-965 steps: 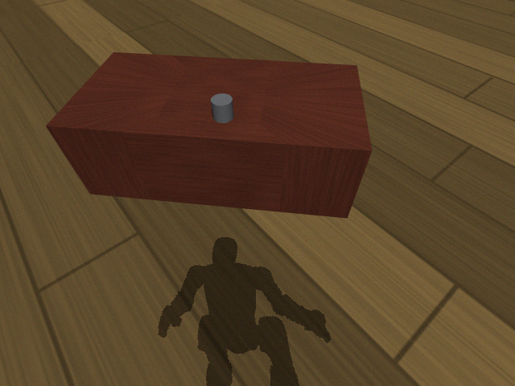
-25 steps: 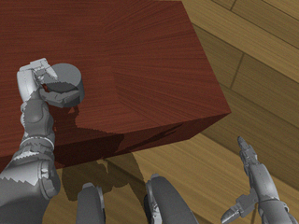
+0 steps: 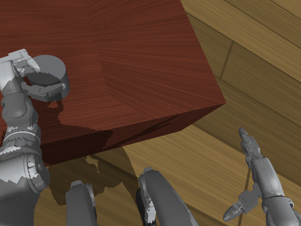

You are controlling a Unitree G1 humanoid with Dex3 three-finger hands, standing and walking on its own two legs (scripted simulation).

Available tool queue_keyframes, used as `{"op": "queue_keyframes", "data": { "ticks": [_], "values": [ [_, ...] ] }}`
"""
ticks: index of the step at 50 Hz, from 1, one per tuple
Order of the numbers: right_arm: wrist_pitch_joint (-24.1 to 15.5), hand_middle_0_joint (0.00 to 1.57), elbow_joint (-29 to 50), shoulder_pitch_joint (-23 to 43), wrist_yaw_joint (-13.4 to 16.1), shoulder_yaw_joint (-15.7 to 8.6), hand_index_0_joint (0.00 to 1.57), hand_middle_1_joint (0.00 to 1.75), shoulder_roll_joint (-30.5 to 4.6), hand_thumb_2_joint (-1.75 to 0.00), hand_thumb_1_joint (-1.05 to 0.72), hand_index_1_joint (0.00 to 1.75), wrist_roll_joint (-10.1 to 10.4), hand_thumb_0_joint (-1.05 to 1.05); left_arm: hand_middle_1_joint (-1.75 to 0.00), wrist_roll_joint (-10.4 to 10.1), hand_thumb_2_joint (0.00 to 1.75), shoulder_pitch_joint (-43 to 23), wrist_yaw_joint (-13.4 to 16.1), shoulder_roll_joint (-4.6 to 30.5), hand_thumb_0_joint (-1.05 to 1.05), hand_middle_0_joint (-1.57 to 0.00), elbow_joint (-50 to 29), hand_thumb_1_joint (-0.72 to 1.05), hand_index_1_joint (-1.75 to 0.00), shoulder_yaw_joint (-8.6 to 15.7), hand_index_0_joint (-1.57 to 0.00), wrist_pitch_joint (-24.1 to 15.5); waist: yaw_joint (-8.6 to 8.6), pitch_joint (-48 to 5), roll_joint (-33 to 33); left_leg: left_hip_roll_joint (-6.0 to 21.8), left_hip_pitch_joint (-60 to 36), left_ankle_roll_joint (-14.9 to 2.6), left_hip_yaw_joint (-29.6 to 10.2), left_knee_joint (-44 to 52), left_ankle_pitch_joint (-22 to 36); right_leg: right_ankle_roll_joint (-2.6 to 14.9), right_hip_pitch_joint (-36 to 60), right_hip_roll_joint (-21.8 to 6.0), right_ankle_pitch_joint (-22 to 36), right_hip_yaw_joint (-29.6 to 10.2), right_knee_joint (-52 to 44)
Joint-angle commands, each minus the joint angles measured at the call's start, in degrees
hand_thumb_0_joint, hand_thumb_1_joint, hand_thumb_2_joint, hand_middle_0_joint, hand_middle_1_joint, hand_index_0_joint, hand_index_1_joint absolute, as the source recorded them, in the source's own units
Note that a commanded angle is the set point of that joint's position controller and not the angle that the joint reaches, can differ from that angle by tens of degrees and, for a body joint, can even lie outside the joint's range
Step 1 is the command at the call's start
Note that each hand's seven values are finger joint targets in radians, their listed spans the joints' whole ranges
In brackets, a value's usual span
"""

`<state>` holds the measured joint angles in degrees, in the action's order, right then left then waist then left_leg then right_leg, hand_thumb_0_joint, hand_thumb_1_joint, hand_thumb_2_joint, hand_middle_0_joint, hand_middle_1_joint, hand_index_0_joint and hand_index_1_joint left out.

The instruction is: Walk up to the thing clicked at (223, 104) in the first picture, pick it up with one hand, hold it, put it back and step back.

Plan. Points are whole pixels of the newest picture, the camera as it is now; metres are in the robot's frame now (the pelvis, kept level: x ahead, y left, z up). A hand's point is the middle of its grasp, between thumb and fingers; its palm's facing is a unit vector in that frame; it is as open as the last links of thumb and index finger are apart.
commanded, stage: lower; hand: left
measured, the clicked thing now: (49, 79) +0.53 +0.16 -0.07
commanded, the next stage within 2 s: loosen in 0.58 s
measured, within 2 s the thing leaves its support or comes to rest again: rests again in 0.52 s
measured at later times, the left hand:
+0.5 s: hand (42, 76) +0.54 +0.18 -0.07, palm faces +0.18 -0.98 +0.00, open 7.8 cm
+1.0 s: hand (42, 76) +0.55 +0.18 -0.08, palm faces +0.18 -0.98 +0.01, open 10.6 cm
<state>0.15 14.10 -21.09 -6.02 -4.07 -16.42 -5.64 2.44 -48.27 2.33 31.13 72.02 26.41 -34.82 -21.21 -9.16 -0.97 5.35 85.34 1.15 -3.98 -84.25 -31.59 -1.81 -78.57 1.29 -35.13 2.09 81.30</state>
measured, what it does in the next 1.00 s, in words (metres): stands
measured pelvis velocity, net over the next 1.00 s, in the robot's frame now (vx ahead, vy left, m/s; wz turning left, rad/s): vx -0.01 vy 0.01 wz -0.02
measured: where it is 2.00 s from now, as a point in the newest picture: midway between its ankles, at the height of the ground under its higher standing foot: (120, 223)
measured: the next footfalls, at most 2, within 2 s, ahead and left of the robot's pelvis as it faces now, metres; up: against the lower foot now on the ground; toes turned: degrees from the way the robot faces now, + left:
none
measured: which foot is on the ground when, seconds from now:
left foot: down 0.00-1.00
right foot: down 0.00-1.00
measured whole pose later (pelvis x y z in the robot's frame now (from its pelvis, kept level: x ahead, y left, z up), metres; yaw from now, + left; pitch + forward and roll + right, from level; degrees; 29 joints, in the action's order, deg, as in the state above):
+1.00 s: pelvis -0.01 +0.01 -0.04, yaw -1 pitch +35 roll -7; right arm -0.2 20.3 -21.9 -7.3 -5.4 -17.8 -5.5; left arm 4.4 -52.0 3.3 35.6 72.0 27.4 -33.7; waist -24.6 -9.5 -1.1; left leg 5.1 95.1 0.8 -5.5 -92.3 -32.9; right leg -2.4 -87.4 1.5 -36.5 2.8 88.6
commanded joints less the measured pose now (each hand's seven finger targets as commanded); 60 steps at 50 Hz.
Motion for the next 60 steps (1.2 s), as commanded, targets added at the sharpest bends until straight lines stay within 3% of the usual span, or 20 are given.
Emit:
{"op": "queue_keyframes", "data": {
  "ticks": [1,3,6,8,10,12,13,19,22,24,34,35,42,43,44,46,48,52,58,60],
  "values": [
    [-2.9,0.05,7.6,-4.6,1.3,-7.8,0.05,0.05,-10.2,-0.06,0.51,0.05,0.2,0.0,-1.43,-0.4,1.24,-25.3,0.2,12.3,0.0,-1.3,-12.3,-0.03,-1.44,0.7,-1.31,-5.7,-0.31,-34.9,21.7,-2.2,-34.5,-1.58,-0.9,6.2,22.6,3.02,9.5,2.0,22.6,0.9,-7.3],
    [-3.2,0.05,13.1,-0.8,1.2,-8.2,0.05,0.05,-11.1,-0.06,0.51,0.05,0.3,0.0,-1.42,-0.2,1.24,-25.9,0.3,11.8,0.0,-1.3,-13.7,-0.02,-1.44,0.1,-1.31,-5.6,-0.43,-38.4,21.5,-2.1,-36.1,-1.56,-1.3,5.7,24.0,3.11,9.4,2.1,22.9,1.1,-6.8],
    [-2.6,0.05,8.2,-4.6,1.1,-9.0,0.05,0.05,-11.2,-0.06,0.52,0.05,-0.1,0.0,-1.43,0.3,1.25,-25.4,0.3,13.1,0.0,-1.31,-14.2,-0.01,-1.44,0.4,-1.32,-5.6,-0.83,-36.9,25.3,-1.9,-36.9,-1.13,-1.4,5.0,25.2,3.32,6.9,2.1,22.5,1.3,-5.8],
    [-3.2,0.05,13.0,-0.7,1.0,-8.3,0.05,0.05,-11.1,-0.06,0.52,0.05,0.2,0.0,-1.43,0.1,1.25,-26.1,0.1,12.1,0.0,-1.31,-14.1,0.0,-1.44,0.0,-1.33,-5.4,-0.72,-38.4,22.8,-1.9,-35.8,-1.38,-1.5,4.6,24.5,3.25,8.2,2.2,22.8,1.4,-5.8],
    [-2.4,0.05,8.4,-5.3,1.0,-8.8,0.05,0.05,-11.0,-0.06,0.52,0.05,-0.1,0.0,-1.44,0.5,1.26,-25.6,0.6,14.1,0.0,-1.31,-13.6,0.02,-1.45,1.0,-1.32,-5.1,-1.19,-36.5,24.8,-2.0,-34.3,-1.52,-1.0,4.1,24.0,3.11,7.2,2.2,22.8,1.1,-5.6],
    [-2.9,0.05,13.5,-1.0,1.0,-9.2,0.05,0.05,-11.7,-0.06,0.52,0.05,0.2,0.0,-1.43,0.3,1.26,-25.5,0.5,12.4,0.0,-1.3,-13.3,0.0,-1.44,0.4,-1.32,-4.9,-1.5,-38.2,22.6,-1.9,-34.1,-1.66,-1.5,3.6,24.4,3.15,7.7,2.3,23.2,1.4,-5.1],
    [-2.7,0.05,9.7,-3.1,1.1,-9.6,0.05,0.05,-11.6,-0.06,0.52,0.05,0.0,0.0,-1.44,0.6,1.27,-26.3,0.7,14.3,0.0,-1.31,-13.8,0.0,-1.45,1.2,-1.33,-5.1,-1.34,-36.6,23.9,-2.0,-33.4,-1.54,-1.3,3.8,22.9,3.13,6.7,2.3,22.0,1.3,-5.1],
    [-2.7,0.05,11.5,-2.6,0.9,-8.7,0.05,0.05,-11.1,-0.06,0.52,0.05,0.2,0.0,-1.46,0.5,1.27,-26.2,0.7,13.0,0.0,-1.32,-12.0,-0.02,-1.47,0.8,-1.34,-5.2,-2.44,-35.4,23.4,-2.0,-31.4,-1.55,-1.7,3.4,21.5,3.19,5.6,2.2,21.0,1.7,-4.1],
    [-3.1,0.05,15.0,-2.1,0.9,-9.3,0.05,0.05,-12.0,-0.06,0.52,0.05,0.3,0.0,-1.43,1.2,1.26,-27.3,0.8,14.5,0.0,-1.3,-13.6,-0.02,-1.44,1.0,-1.31,-5.2,-2.66,-38.4,23.2,-1.9,-32.5,-1.67,-1.7,2.4,21.7,3.11,5.6,2.4,21.4,1.6,-3.6],
    [-2.7,0.05,11.4,-4.3,1.0,-10.2,0.05,0.05,-12.4,-0.06,0.52,0.05,0.2,0.0,-1.43,1.2,1.25,-26.4,0.8,15.7,0.0,-1.3,-12.2,-0.03,-1.44,1.8,-1.31,-5.1,-2.57,-35.2,24.3,-2.0,-31.3,-1.45,-1.6,2.7,20.1,3.26,4.0,2.4,19.9,1.6,-3.6],
    [-3.3,0.05,14.4,-2.8,0.7,-9.6,0.05,0.05,-12.0,-0.06,0.52,0.05,0.3,0.0,-1.39,1.9,1.23,-27.7,1.1,15.1,0.0,-1.28,-11.8,-0.04,-1.41,1.2,-1.29,-4.9,-3.45,-35.1,24.2,-2.1,-28.5,-1.56,-1.8,1.6,16.8,3.31,2.2,2.3,17.8,1.6,-2.3],
    [-3.3,0.05,14.4,-2.7,0.7,-9.6,0.05,0.05,-12.0,-0.05,0.51,0.05,0.2,0.0,-1.38,2.2,1.15,-26.8,0.9,14.1,0.0,-1.33,-9.1,-0.03,-1.36,0.3,-1.36,-4.5,-3.95,-34.1,24.4,-2.0,-28.6,-1.47,-1.8,1.7,16.7,3.3,1.5,2.3,17.5,1.8,-2.6],
    [-3.0,0.05,15.0,-4.4,0.6,-10.5,0.05,0.05,-12.6,-0.05,0.51,0.05,0.4,0.0,-0.89,1.8,0.59,-27.6,1.1,15.2,0.0,-0.98,-12.3,-0.39,-0.86,1.4,-1.03,-3.8,-3.56,-35.6,25.4,-2.0,-29.6,-1.26,-1.9,1.4,18.3,3.32,2.0,2.4,18.6,2.0,-2.0],
    [-3.2,0.05,16.6,-3.1,0.6,-10.2,0.05,0.05,-12.6,-0.05,0.51,0.05,0.5,0.0,-0.83,1.5,0.51,-27.3,0.8,12.3,0.0,-0.94,-11.1,-0.4,-0.8,0.0,-0.99,-3.4,-3.82,-36.8,24.4,-2.0,-30.3,-1.38,-2.0,1.3,18.4,3.29,1.9,2.3,18.8,2.1,-2.1],
    [-3.0,0.05,15.5,-3.6,0.6,-10.5,0.05,0.05,-12.6,-0.04,0.51,0.05,0.5,0.0,-0.78,1.9,0.44,-26.6,0.8,12.7,0.0,-0.9,-11.4,-0.46,-0.74,0.0,-0.94,-3.3,-3.93,-35.1,25.4,-1.8,-30.3,-1.11,-2.2,1.9,18.5,3.46,0.9,2.3,18.1,2.3,-1.9],
    [-3.0,0.05,15.2,-3.7,0.6,-10.3,0.05,0.05,-12.6,-0.05,0.51,0.05,0.6,0.0,-0.64,1.9,0.41,-27.2,0.8,14.0,0.0,-0.74,-12.7,-0.51,-0.63,0.3,-0.78,-3.3,-3.23,-35.4,25.7,-1.9,-30.7,-1.16,-2.0,1.7,18.4,3.49,0.7,2.3,17.8,2.2,-2.0],
    [-3.2,0.05,15.0,-3.8,0.7,-10.1,0.05,0.05,-12.4,-0.05,0.51,0.05,0.6,0.0,-0.52,1.6,0.32,-27.2,0.9,13.2,0.0,-0.63,-11.3,-0.54,-0.52,0.3,-0.65,-2.9,-4.01,-34.2,24.4,-1.9,-29.2,-1.42,-1.9,1.5,17.4,3.24,1.1,2.3,18.0,2.2,-2.4],
    [-3.1,0.05,15.6,-3.3,0.7,-10.1,0.05,0.05,-12.7,-0.05,0.52,0.05,0.7,0.0,-0.39,1.8,0.25,-27.0,1.1,14.1,0.0,-0.51,-11.3,-0.5,-0.39,0.9,-0.51,-2.9,-3.38,-35.3,24.0,-2.0,-29.2,-1.56,-1.8,1.3,18.2,3.2,1.9,2.3,18.9,2.0,-2.2],
    [-3.1,0.05,15.0,-3.8,0.7,-10.1,0.05,0.05,-12.4,-0.06,0.51,0.05,0.7,0.0,-0.27,1.9,0.17,-26.8,1.1,12.5,0.0,-0.38,-9.7,-0.52,-0.28,0.0,-0.38,-3.2,-4.29,-34.1,23.3,-2.1,-28.1,-1.67,-1.7,1.2,17.9,3.15,1.8,2.3,19.0,2.0,-2.1],
    [-3.1,0.05,15.1,-4.0,0.6,-10.3,0.05,0.05,-12.6,-0.06,0.51,0.05,0.7,0.0,-0.22,2.1,0.14,-27.9,1.3,14.5,0.0,-0.33,-11.9,-0.54,-0.22,0.9,-0.33,-3.4,-3.8,-35.4,24.0,-2.0,-29.1,-1.63,-1.8,1.0,18.6,3.19,1.5,2.3,19.3,2.1,-1.8]
  ]
}}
